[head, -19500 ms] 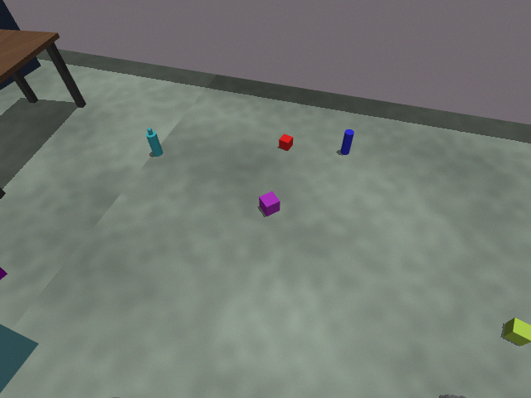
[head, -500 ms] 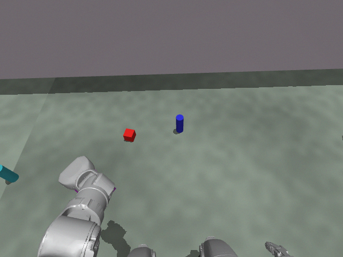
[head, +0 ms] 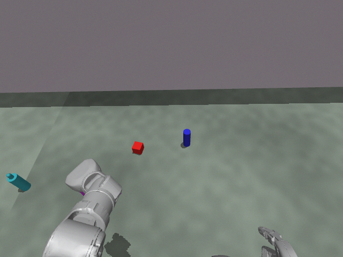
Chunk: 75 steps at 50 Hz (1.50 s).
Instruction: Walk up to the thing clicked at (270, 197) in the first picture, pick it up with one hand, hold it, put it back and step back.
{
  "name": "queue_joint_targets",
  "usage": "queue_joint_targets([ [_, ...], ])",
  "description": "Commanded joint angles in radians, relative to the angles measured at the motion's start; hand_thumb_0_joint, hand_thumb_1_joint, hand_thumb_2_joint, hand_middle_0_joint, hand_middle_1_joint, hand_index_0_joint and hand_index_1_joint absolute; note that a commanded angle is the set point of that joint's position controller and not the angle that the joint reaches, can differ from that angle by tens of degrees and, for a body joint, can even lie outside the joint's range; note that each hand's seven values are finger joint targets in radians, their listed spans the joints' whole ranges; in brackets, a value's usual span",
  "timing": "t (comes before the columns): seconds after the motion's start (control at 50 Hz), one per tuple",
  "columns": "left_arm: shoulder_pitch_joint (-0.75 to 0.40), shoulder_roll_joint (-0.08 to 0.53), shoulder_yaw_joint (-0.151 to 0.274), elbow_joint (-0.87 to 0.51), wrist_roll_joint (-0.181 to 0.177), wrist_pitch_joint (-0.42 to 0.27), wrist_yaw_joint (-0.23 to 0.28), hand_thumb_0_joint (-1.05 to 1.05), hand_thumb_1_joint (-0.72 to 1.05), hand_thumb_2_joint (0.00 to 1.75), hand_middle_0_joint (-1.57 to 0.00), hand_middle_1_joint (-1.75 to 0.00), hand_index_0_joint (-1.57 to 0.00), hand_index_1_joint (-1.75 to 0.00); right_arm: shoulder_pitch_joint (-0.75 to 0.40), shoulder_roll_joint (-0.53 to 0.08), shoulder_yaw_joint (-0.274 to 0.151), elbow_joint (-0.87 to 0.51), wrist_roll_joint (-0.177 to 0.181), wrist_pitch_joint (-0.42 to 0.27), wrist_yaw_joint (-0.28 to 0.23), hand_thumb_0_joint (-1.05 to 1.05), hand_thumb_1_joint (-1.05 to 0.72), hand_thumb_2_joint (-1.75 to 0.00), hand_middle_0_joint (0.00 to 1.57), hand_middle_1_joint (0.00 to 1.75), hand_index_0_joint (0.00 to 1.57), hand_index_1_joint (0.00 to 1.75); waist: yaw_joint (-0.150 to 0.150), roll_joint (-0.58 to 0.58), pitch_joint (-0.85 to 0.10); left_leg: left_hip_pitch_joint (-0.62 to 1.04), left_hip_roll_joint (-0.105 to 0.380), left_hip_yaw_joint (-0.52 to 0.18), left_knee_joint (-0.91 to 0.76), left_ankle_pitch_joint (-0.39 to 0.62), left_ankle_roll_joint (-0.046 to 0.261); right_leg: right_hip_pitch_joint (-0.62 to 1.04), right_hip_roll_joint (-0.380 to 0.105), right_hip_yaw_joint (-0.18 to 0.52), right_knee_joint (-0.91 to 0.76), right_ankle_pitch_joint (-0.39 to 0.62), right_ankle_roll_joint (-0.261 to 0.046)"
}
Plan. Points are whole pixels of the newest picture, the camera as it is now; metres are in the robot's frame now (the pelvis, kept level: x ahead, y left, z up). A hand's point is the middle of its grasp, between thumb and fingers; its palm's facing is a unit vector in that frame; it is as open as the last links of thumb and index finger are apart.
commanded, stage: hold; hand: left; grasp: from above
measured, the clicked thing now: (100, 191) +0.31 +0.23 -0.10
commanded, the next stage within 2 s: crouch in 1.56 s
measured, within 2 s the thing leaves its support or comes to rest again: neither
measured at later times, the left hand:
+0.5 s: hand (93, 179) +0.31 +0.23 -0.04, palm faces -0.25 -0.36 -0.90, open 10.1 cm
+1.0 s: hand (91, 180) +0.30 +0.22 -0.02, palm faces -0.24 -0.36 -0.90, open 10.1 cm
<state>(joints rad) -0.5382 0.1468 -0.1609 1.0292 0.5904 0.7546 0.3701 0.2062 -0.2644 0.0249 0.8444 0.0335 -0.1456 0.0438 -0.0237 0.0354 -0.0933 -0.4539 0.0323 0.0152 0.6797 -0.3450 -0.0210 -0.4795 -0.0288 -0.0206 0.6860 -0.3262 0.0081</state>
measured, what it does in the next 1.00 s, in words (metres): stands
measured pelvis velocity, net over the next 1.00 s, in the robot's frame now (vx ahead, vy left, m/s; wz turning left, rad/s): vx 0.01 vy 0.00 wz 0.00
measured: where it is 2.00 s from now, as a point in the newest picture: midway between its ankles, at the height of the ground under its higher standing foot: outside the picture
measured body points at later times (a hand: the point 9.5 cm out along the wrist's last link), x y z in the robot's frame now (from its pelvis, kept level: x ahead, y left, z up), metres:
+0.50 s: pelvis +0.01 +0.00 +0.01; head +0.02 -0.02 +0.46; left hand +0.33 +0.24 +0.01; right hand +0.15 -0.23 -0.11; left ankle +0.00 +0.13 -0.72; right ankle +0.01 -0.12 -0.72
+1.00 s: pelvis +0.01 +0.00 +0.01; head +0.01 -0.03 +0.46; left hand +0.32 +0.24 +0.03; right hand +0.17 -0.23 -0.10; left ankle +0.00 +0.13 -0.72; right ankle +0.01 -0.12 -0.72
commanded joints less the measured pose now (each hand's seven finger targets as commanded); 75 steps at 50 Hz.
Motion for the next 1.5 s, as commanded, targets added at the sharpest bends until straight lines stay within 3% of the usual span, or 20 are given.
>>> queue_joint_targets([
  [0.0,-0.383,0.159,-0.005,-0.185,0.057,0.002,0.025,0.0,0.67,0.82,-1.17,-0.58,-1.08,-0.67,-0.049,-0.123,-0.042,-0.114,0.009,-0.035,0.002,0.0,-0.91,-0.91,0.2,0.3,0.2,0.3,-0.003,-0.05,-0.258,0.112,-0.05,0.018,-0.103,0.238,0.024,0.171,0.049,-0.008,-0.107,0.234,-0.016],
  [0.24,-0.343,0.166,-0.013,-0.235,0.062,0.035,-0.004,0.0,0.67,0.82,-1.18,-0.57,-1.1,-0.66,-0.076,-0.118,-0.04,-0.135,0.014,-0.022,0.022,0.0,-0.92,-0.91,0.2,0.3,0.2,0.3,0.021,-0.038,-0.265,0.153,-0.053,0.025,-0.129,0.331,0.024,0.245,0.047,-0.006,-0.118,0.327,-0.018],
  [0.38,-0.349,0.139,-0.033,-0.266,0.064,0.052,-0.022,0.0,0.64,0.84,-1.17,-0.56,-1.07,-0.66,-0.095,-0.116,-0.037,-0.142,0.015,-0.02,0.032,0.0,-0.92,-0.91,0.2,0.3,0.2,0.3,0.016,-0.053,-0.253,0.189,-0.045,0.014,-0.15,0.366,0.023,0.248,0.054,-0.011,-0.129,0.348,-0.019],
  [0.42,-0.349,0.164,-0.025,-0.275,0.065,0.052,-0.029,0.0,0.65,0.83,-1.17,-0.56,-1.08,-0.66,-0.088,-0.119,-0.038,-0.141,0.012,-0.021,0.033,0.0,-0.92,-0.91,0.2,0.3,0.2,0.3,0.025,-0.048,-0.252,0.184,-0.045,0.016,-0.154,0.372,0.024,0.258,0.053,-0.013,-0.131,0.352,-0.022],
  [0.44,-0.343,0.139,-0.039,-0.288,0.066,0.052,-0.032,0.0,0.64,0.84,-1.18,-0.55,-1.08,-0.65,-0.103,-0.114,-0.036,-0.145,0.015,-0.019,0.035,0.0,-0.92,-0.91,0.2,0.3,0.2,0.3,0.024,-0.049,-0.257,0.191,-0.047,0.016,-0.151,0.376,0.024,0.268,0.051,-0.01,-0.134,0.365,-0.019],
  [0.46,-0.341,0.166,-0.027,-0.268,0.069,0.058,-0.032,0.0,0.63,0.83,-1.16,-0.55,-1.06,-0.65,-0.092,-0.12,-0.037,-0.146,0.015,-0.019,0.035,0.0,-0.92,-0.91,0.2,0.3,0.2,0.3,0.026,-0.051,-0.251,0.191,-0.047,0.021,-0.153,0.373,0.024,0.27,0.052,-0.012,-0.133,0.357,-0.02],
  [0.56,-0.335,0.142,-0.047,-0.333,0.071,0.067,-0.036,0.0,0.65,0.85,-1.19,-0.54,-1.09,-0.65,-0.116,-0.109,-0.029,-0.157,0.017,-0.021,0.037,0.0,-0.92,-0.91,0.2,0.3,0.2,0.3,0.032,-0.057,-0.245,0.192,-0.051,0.021,-0.165,0.353,0.03,0.282,0.049,-0.011,-0.153,0.351,-0.017],
  [0.8,-0.318,0.156,-0.044,-0.357,0.08,0.11,-0.057,0.0,0.62,0.89,-1.2,-0.52,-1.07,-0.65,-0.155,-0.104,-0.024,-0.161,0.017,-0.022,0.043,0.0,-0.92,-0.91,0.2,0.3,0.2,0.3,0.037,-0.073,-0.241,0.208,-0.053,0.021,-0.181,0.349,0.036,0.298,0.045,-0.002,-0.175,0.357,-0.012],
  [0.92,-0.328,0.154,-0.059,-0.357,0.079,0.116,-0.082,0.0,0.67,0.87,-1.23,-0.51,-1.11,-0.63,-0.16,-0.105,-0.016,-0.164,0.017,-0.028,0.041,0.0,-0.92,-0.91,0.2,0.3,0.2,0.3,0.035,-0.08,-0.204,0.211,-0.046,0.015,-0.199,0.32,0.036,0.282,0.049,-0.01,-0.181,0.305,-0.018],
  [0.94,-0.331,0.181,-0.05,-0.358,0.087,0.111,-0.084,0.0,0.67,0.86,-1.22,-0.51,-1.11,-0.63,-0.157,-0.107,-0.017,-0.166,0.018,-0.031,0.038,0.0,-0.92,-0.91,0.2,0.3,0.2,0.3,0.04,-0.072,-0.198,0.203,-0.047,0.015,-0.2,0.304,0.035,0.276,0.048,-0.008,-0.184,0.288,-0.017],
  [0.98,-0.29,0.147,-0.061,-0.32,0.082,0.115,-0.089,0.0,0.67,0.86,-1.22,-0.51,-1.1,-0.62,-0.157,-0.105,-0.015,-0.167,0.018,-0.034,0.037,0.0,-0.91,-0.91,0.2,0.3,0.2,0.3,0.038,-0.094,-0.182,0.192,-0.053,0.017,-0.201,0.278,0.039,0.272,0.043,-0.006,-0.194,0.264,-0.014],
  [1.08,-0.333,0.127,-0.064,-0.388,0.079,0.102,-0.074,0.0,0.68,0.87,-1.24,-0.5,-1.12,-0.62,-0.17,-0.1,-0.02,-0.169,0.016,-0.044,0.038,0.0,-0.91,-0.91,0.2,0.3,0.2,0.3,0.035,-0.059,-0.244,0.218,-0.05,0.019,-0.195,0.295,0.033,0.28,0.043,0.002,-0.187,0.283,-0.015],
  [1.12,-0.36,0.164,-0.042,-0.401,0.084,0.1,-0.059,0.0,0.7,0.87,-1.24,-0.5,-1.13,-0.62,-0.169,-0.102,-0.025,-0.167,0.015,-0.043,0.037,0.0,-0.91,-0.91,0.2,0.3,0.2,0.3,0.046,-0.036,-0.275,0.228,-0.051,0.024,-0.188,0.32,0.03,0.296,0.042,0.006,-0.178,0.308,-0.015],
  [1.22,-0.318,0.157,-0.051,-0.373,0.105,0.109,-0.05,0.0,0.69,0.84,-1.24,-0.47,-1.12,-0.59,-0.182,-0.097,-0.017,-0.157,0.015,-0.04,0.032,0.0,-0.91,-0.91,0.2,0.3,0.2,0.3,0.038,-0.068,-0.229,0.203,-0.052,0.022,-0.192,0.283,0.035,0.285,0.042,0.004,-0.189,0.276,-0.012],
  [1.24,-0.347,0.163,-0.047,-0.406,0.099,0.107,-0.047,0.0,0.7,0.83,-1.24,-0.47,-1.13,-0.59,-0.18,-0.098,-0.022,-0.158,0.014,-0.04,0.033,0.0,-0.91,-0.91,0.2,0.3,0.2,0.3,0.051,-0.048,-0.245,0.209,-0.049,0.021,-0.195,0.289,0.031,0.286,0.045,0.001,-0.185,0.272,-0.016],
  [1.28,-0.304,0.108,-0.07,-0.37,0.083,0.12,-0.048,0.0,0.72,0.84,-1.26,-0.47,-1.14,-0.59,-0.189,-0.094,-0.022,-0.159,0.014,-0.041,0.034,0.0,-0.91,-0.91,0.2,0.3,0.2,0.3,0.043,-0.069,-0.217,0.205,-0.045,0.017,-0.196,0.296,0.029,0.281,0.05,-0.004,-0.184,0.274,-0.016],
  [1.34,-0.295,0.162,-0.04,-0.367,0.085,0.127,-0.046,0.0,0.71,0.86,-1.25,-0.48,-1.13,-0.6,-0.184,-0.103,-0.023,-0.161,0.015,-0.042,0.035,0.0,-0.91,-0.91,0.2,0.3,0.2,0.3,0.057,-0.071,-0.213,0.188,-0.053,0.023,-0.195,0.271,0.033,0.287,0.043,0.003,-0.197,0.257,-0.013],
  [1.4,-0.327,0.128,-0.056,-0.339,0.074,0.133,-0.05,0.0,0.73,0.86,-1.27,-0.49,-1.15,-0.61,-0.185,-0.097,-0.023,-0.153,0.013,-0.043,0.037,0.0,-0.91,-0.91,0.2,0.3,0.2,0.3,0.039,-0.073,-0.191,0.191,-0.046,0.021,-0.196,0.278,0.031,0.269,0.047,0.001,-0.195,0.259,-0.016],
  [1.46,-0.347,0.155,-0.041,-0.369,0.071,0.125,-0.046,0.0,0.74,0.89,-1.27,-0.5,-1.15,-0.62,-0.176,-0.102,-0.027,-0.158,0.012,-0.045,0.038,0.0,-0.91,-0.91,0.2,0.3,0.2,0.3,0.052,-0.063,-0.243,0.202,-0.05,0.023,-0.187,0.309,0.032,0.299,0.043,0.004,-0.185,0.298,-0.015],
  [1.48,-0.339,0.128,-0.055,-0.346,0.066,0.127,-0.048,0.0,0.75,0.89,-1.29,-0.49,-1.17,-0.61,-0.178,-0.098,-0.023,-0.154,0.013,-0.046,0.037,0.0,-0.91,-0.91,0.2,0.3,0.2,0.3,0.043,-0.072,-0.225,0.198,-0.05,0.023,-0.185,0.308,0.033,0.291,0.043,0.003,-0.183,0.302,-0.014],
])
